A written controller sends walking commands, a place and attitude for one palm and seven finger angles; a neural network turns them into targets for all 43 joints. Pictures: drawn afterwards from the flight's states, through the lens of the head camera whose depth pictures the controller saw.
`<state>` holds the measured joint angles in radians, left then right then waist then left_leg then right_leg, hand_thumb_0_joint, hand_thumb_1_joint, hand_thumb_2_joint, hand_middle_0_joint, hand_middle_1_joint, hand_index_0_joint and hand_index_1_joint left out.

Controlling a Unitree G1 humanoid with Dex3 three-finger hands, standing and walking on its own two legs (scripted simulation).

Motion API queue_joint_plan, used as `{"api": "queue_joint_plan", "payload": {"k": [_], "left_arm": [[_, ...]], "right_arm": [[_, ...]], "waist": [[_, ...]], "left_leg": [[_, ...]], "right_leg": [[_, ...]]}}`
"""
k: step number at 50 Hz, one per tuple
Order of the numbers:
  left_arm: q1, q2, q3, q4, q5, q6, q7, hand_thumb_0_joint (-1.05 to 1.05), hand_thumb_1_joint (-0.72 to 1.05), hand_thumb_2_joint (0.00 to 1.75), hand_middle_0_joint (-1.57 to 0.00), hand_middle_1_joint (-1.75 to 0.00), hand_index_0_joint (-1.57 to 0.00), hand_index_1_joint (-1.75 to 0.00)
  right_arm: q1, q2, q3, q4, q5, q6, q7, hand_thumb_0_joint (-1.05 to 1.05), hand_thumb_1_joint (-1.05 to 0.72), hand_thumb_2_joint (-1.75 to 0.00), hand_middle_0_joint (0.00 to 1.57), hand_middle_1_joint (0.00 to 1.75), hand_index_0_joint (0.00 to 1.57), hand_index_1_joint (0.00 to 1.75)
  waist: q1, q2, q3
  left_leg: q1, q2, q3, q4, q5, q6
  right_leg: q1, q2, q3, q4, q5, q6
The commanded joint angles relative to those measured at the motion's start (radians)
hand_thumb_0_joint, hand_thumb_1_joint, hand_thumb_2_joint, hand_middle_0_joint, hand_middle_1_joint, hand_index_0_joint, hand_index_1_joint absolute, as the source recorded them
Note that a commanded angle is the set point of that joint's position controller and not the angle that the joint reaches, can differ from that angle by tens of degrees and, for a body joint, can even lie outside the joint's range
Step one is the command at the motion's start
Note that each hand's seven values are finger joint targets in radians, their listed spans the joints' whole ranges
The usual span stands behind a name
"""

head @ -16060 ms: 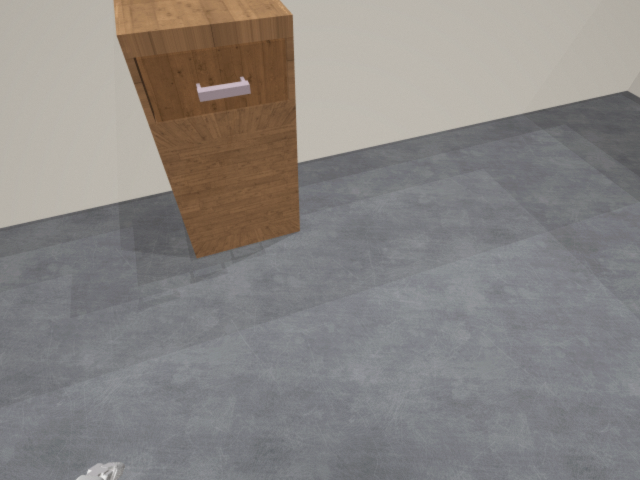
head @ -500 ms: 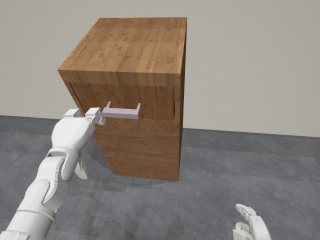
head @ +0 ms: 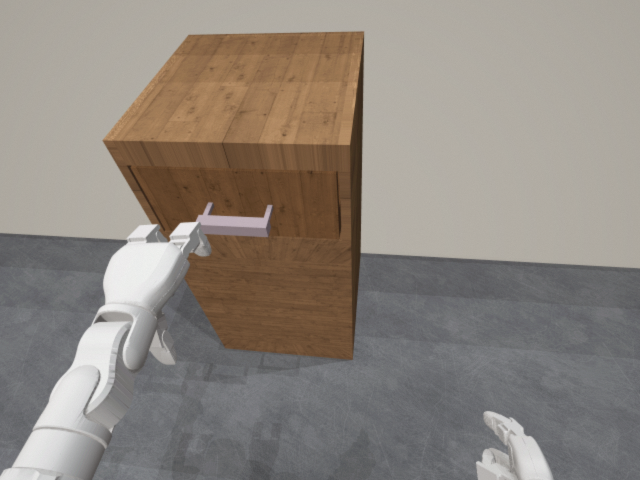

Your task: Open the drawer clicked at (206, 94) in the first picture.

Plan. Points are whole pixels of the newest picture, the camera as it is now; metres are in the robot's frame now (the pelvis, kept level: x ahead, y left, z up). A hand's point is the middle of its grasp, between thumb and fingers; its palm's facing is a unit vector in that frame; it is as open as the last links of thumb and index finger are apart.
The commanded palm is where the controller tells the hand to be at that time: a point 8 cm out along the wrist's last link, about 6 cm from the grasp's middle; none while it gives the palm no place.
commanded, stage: move the hooked fingers above the handle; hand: left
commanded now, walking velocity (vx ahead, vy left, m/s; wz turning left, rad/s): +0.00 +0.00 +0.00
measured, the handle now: (236, 217) +0.56 +0.25 -0.06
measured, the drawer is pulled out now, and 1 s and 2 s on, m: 0.00 0.00 0.00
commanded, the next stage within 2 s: none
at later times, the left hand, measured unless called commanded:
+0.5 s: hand (194, 258) +0.39 +0.24 +0.04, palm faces -0.05 -0.05 -1.00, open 13.9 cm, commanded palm +0.37 +0.25 +0.10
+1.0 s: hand (211, 234) +0.45 +0.24 +0.02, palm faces -0.07 -0.02 -1.00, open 13.9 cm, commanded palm +0.44 +0.25 +0.07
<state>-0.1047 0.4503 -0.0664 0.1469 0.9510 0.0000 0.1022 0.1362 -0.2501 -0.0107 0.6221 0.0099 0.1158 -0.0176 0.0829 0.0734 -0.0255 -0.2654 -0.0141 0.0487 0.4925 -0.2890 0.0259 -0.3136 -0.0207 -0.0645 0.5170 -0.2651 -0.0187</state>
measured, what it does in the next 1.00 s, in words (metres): stands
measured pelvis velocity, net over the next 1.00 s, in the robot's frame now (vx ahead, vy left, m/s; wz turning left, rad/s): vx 0.00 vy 0.01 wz -0.02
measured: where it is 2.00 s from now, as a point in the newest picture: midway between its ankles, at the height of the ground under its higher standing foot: outside the picture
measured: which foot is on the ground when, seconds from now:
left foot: down 0.00-1.00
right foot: down 0.00-1.00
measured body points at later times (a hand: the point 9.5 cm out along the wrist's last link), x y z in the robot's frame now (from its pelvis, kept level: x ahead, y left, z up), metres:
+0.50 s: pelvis +0.00 +0.00 -0.01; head +0.05 -0.02 +0.44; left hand +0.38 +0.24 +0.09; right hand +0.10 -0.27 -0.14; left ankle -0.02 +0.10 -0.74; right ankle +0.00 -0.11 -0.74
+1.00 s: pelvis +0.00 +0.01 -0.02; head +0.07 +0.00 +0.42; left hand +0.45 +0.24 +0.07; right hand +0.04 -0.26 -0.15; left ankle -0.02 +0.10 -0.74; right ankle +0.00 -0.11 -0.74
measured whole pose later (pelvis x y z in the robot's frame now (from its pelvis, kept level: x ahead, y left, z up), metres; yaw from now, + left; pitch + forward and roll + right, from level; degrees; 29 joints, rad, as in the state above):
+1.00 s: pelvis +0.00 +0.01 -0.02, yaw -1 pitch +15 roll -1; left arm -0.71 0.50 -0.02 0.94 1.08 -0.15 0.24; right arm 0.33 -0.25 -0.06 0.67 0.00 0.13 -0.02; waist -0.06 0.04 -0.11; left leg -0.60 0.00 0.07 0.70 -0.36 0.05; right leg -0.63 -0.02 -0.05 0.67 -0.30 0.00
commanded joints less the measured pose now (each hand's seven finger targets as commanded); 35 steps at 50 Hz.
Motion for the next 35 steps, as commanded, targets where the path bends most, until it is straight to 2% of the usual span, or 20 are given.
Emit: {"api": "queue_joint_plan", "payload": {"k": [1, 4, 5, 6, 11, 13, 14, 15, 16, 17, 20, 24, 25, 28, 30, 31, 32, 33, 34, 35], "left_arm": [[-0.359, 0.222, 0.128, -0.126, 0.01, -0.031, 0.044, 0.0, -0.5, 0.3, -0.3, -1.2, -0.3, -1.2], [-0.462, 0.214, 0.107, -0.064, 0.016, -0.05, 0.048, 0.0, -0.5, 0.3, -0.3, -1.2, -0.3, -1.2], [-0.47, 0.241, 0.131, -0.043, 0.023, -0.058, 0.052, 0.0, -0.5, 0.3, -0.3, -1.2, -0.3, -1.2], [-0.478, 0.232, 0.121, -0.047, 0.024, -0.065, 0.054, 0.0, -0.5, 0.3, -0.3, -1.2, -0.3, -1.2], [-0.581, 0.249, 0.122, 0.114, 0.031, -0.082, 0.059, 0.0, -0.5, 0.3, -0.3, -1.2, -0.3, -1.2], [-0.624, 0.263, 0.129, 0.136, 0.035, -0.093, 0.062, 0.0, -0.5, 0.3, -0.3, -1.2, -0.3, -1.2], [-0.621, 0.282, 0.148, 0.158, 0.035, -0.099, 0.064, 0.0, -0.5, 0.3, -0.3, -1.2, -0.3, -1.2], [-0.644, 0.278, 0.141, 0.173, 0.037, -0.107, 0.064, 0.0, -0.5, 0.3, -0.3, -1.2, -0.3, -1.2], [-0.62, 0.293, 0.164, 0.197, 0.037, -0.112, 0.066, 0.0, -0.5, 0.3, -0.3, -1.2, -0.3, -1.2], [-0.653, 0.289, 0.155, 0.201, 0.039, -0.12, 0.068, 0.0, -0.5, 0.3, -0.3, -1.2, -0.3, -1.2], [-0.651, 0.267, 0.144, 0.226, 0.038, -0.134, 0.079, 0.0, -0.5, 0.3, -0.3, -1.2, -0.3, -1.2], [-0.7, 0.283, 0.157, 0.279, 0.052, -0.142, 0.104, 0.0, -0.5, 0.3, -0.3, -1.2, -0.3, -1.2], [-0.729, 0.271, 0.141, 0.29, 0.056, -0.142, 0.111, 0.0, -0.5, 0.3, -0.3, -1.2, -0.3, -1.2], [-0.776, 0.324, 0.184, 0.323, 0.074, -0.15, 0.138, 0.0, -0.5, 0.3, -0.3, -1.2, -0.3, -1.2], [-0.826, 0.284, 0.144, 0.36, 0.082, -0.146, 0.154, 0.0, -0.5, 0.3, -0.3, -1.2, -0.3, -1.2], [-0.844, 0.276, 0.137, 0.365, 0.081, -0.147, 0.16, 0.0, -0.5, 0.3, -0.3, -1.2, -0.3, -1.2], [-0.849, 0.307, 0.163, 0.391, 0.083, -0.147, 0.165, 0.0, -0.5, 0.3, -0.3, -1.2, -0.3, -1.2], [-0.848, 0.307, 0.16, 0.42, 0.089, -0.142, 0.169, 0.0, -0.5, 0.3, -0.3, -1.2, -0.3, -1.2], [-0.882, 0.287, 0.134, 0.432, 0.09, -0.139, 0.173, 0.0, -0.5, 0.3, -0.3, -1.2, -0.3, -1.2], [-0.88, 0.298, 0.148, 0.461, 0.095, -0.136, 0.175, 0.0, -0.5, 0.3, -0.3, -1.2, -0.3, -1.2]], "right_arm": [[-0.08, -0.107, -0.036, -0.133, -0.003, -0.039, -0.021, 0.0, -0.9, -0.9, 0.2, 0.3, 0.2, 0.3], [-0.059, -0.106, -0.039, -0.122, -0.001, -0.043, -0.027, 0.0, -0.9, -0.9, 0.2, 0.3, 0.2, 0.3], [-0.048, -0.107, -0.043, -0.117, -0.002, -0.043, -0.029, 0.0, -0.9, -0.9, 0.2, 0.3, 0.2, 0.3], [-0.046, -0.106, -0.045, -0.12, -0.003, -0.043, -0.029, 0.0, -0.9, -0.9, 0.2, 0.3, 0.2, 0.3], [-0.006, -0.113, -0.05, -0.102, 0.001, -0.038, -0.037, 0.0, -0.9, -0.9, 0.2, 0.3, 0.2, 0.3], [0.014, -0.116, -0.057, -0.103, 0.001, -0.039, -0.036, 0.0, -0.9, -0.9, 0.2, 0.3, 0.2, 0.3], [0.028, -0.118, -0.06, -0.104, 0.0, -0.037, -0.038, 0.0, -0.9, -0.9, 0.2, 0.3, 0.2, 0.3], [0.037, -0.119, -0.062, -0.1, -0.001, -0.036, -0.038, 0.0, -0.9, -0.9, 0.2, 0.3, 0.2, 0.3], [0.047, -0.12, -0.068, -0.101, 0.0, -0.033, -0.038, 0.0, -0.9, -0.9, 0.2, 0.3, 0.2, 0.3], [0.054, -0.125, -0.069, -0.101, -0.001, -0.031, -0.035, 0.0, -0.9, -0.9, 0.2, 0.3, 0.2, 0.3], [0.085, -0.128, -0.08, -0.098, -0.001, -0.026, -0.028, 0.0, -0.9, -0.9, 0.2, 0.3, 0.2, 0.3], [0.124, -0.136, -0.091, -0.083, -0.001, -0.017, -0.024, 0.0, -0.9, -0.9, 0.2, 0.3, 0.2, 0.3], [0.127, -0.137, -0.093, -0.081, 0.0, -0.016, -0.023, 0.0, -0.9, -0.9, 0.2, 0.3, 0.2, 0.3], [0.158, -0.14, -0.099, -0.07, -0.004, -0.011, -0.024, 0.0, -0.9, -0.9, 0.2, 0.3, 0.2, 0.3], [0.17, -0.139, -0.101, -0.057, -0.003, -0.008, -0.021, 0.0, -0.9, -0.9, 0.2, 0.3, 0.2, 0.3], [0.181, -0.14, -0.104, -0.054, -0.004, -0.009, -0.019, 0.0, -0.9, -0.9, 0.2, 0.3, 0.2, 0.3], [0.188, -0.145, -0.105, -0.049, -0.005, -0.008, -0.021, 0.0, -0.9, -0.9, 0.2, 0.3, 0.2, 0.3], [0.193, -0.145, -0.105, -0.048, -0.005, -0.005, -0.021, 0.0, -0.9, -0.9, 0.2, 0.3, 0.2, 0.3], [0.199, -0.146, -0.104, -0.041, -0.005, -0.005, -0.019, 0.0, -0.9, -0.9, 0.2, 0.3, 0.2, 0.3], [0.209, -0.147, -0.107, -0.036, -0.006, -0.004, -0.019, 0.0, -0.9, -0.9, 0.2, 0.3, 0.2, 0.3]], "waist": [[-0.021, -0.081, -0.237], [-0.038, -0.072, -0.237], [-0.033, -0.069, -0.26], [-0.031, -0.048, -0.291], [-0.053, -0.078, -0.264], [-0.053, -0.071, -0.308], [-0.047, -0.074, -0.331], [-0.055, -0.079, -0.343], [-0.045, -0.074, -0.348], [-0.053, -0.056, -0.35], [-0.057, -0.062, -0.368], [-0.07, -0.079, -0.379], [-0.081, -0.07, -0.372], [-0.074, -0.049, -0.421], [-0.096, -0.04, -0.408], [-0.098, -0.035, -0.427], [-0.098, -0.047, -0.435], [-0.099, -0.028, -0.439], [-0.112, -0.027, -0.421], [-0.11, -0.04, -0.426]], "left_leg": [[0.02, -0.024, -0.025, -0.032, 0.28, 0.009], [0.006, -0.028, -0.024, -0.018, 0.245, 0.011], [0.004, -0.029, -0.023, -0.011, 0.258, 0.011], [0.013, -0.031, -0.022, -0.003, 0.274, 0.012], [-0.054, -0.034, -0.02, 0.021, 0.238, 0.014], [-0.061, -0.034, -0.019, 0.032, 0.242, 0.016], [-0.071, -0.036, -0.02, 0.04, 0.261, 0.018], [-0.074, -0.035, -0.02, 0.049, 0.276, 0.019], [-0.087, -0.035, -0.019, 0.053, 0.29, 0.018], [-0.091, -0.036, -0.025, 0.056, 0.295, 0.016], [-0.094, -0.03, -0.023, 0.07, 0.315, 0.018], [-0.107, -0.024, -0.026, 0.079, 0.317, 0.019], [-0.11, -0.025, -0.023, 0.084, 0.307, 0.021], [-0.112, -0.024, -0.027, 0.092, 0.329, 0.02], [-0.113, -0.023, -0.027, 0.099, 0.331, 0.019], [-0.099, -0.019, -0.029, 0.1, 0.333, 0.019], [-0.107, -0.018, -0.031, 0.104, 0.348, 0.019], [-0.106, -0.018, -0.029, 0.107, 0.344, 0.018], [-0.109, -0.017, -0.03, 0.108, 0.34, 0.018], [-0.113, -0.015, -0.03, 0.109, 0.332, 0.018]], "right_leg": [[0.125, 0.03, 0.046, -0.04, 0.242, -0.022], [0.093, 0.028, 0.049, -0.038, 0.211, -0.02], [0.1, 0.03, 0.05, -0.029, 0.225, -0.022], [0.107, 0.028, 0.053, -0.022, 0.245, -0.022], [0.066, 0.03, 0.053, -0.005, 0.23, -0.019], [0.075, 0.028, 0.058, 0.006, 0.234, -0.019], [0.091, 0.028, 0.058, 0.017, 0.26, -0.02], [0.089, 0.028, 0.06, 0.024, 0.286, -0.019], [0.093, 0.03, 0.058, 0.033, 0.301, -0.021], [0.082, 0.032, 0.055, 0.038, 0.298, -0.022], [0.061, 0.035, 0.053, 0.052, 0.314, -0.023], [0.031, 0.04, 0.048, 0.064, 0.299, -0.024], [0.018, 0.04, 0.05, 0.063, 0.294, -0.023], [0.021, 0.043, 0.051, 0.079, 0.301, -0.027], [-0.017, 0.045, 0.046, 0.084, 0.296, -0.027], [-0.024, 0.046, 0.043, 0.084, 0.287, -0.028], [-0.014, 0.048, 0.042, 0.088, 0.294, -0.029], [-0.029, 0.048, 0.043, 0.091, 0.289, -0.028], [-0.046, 0.048, 0.042, 0.088, 0.286, -0.028], [-0.049, 0.05, 0.041, 0.09, 0.277, -0.028]]}}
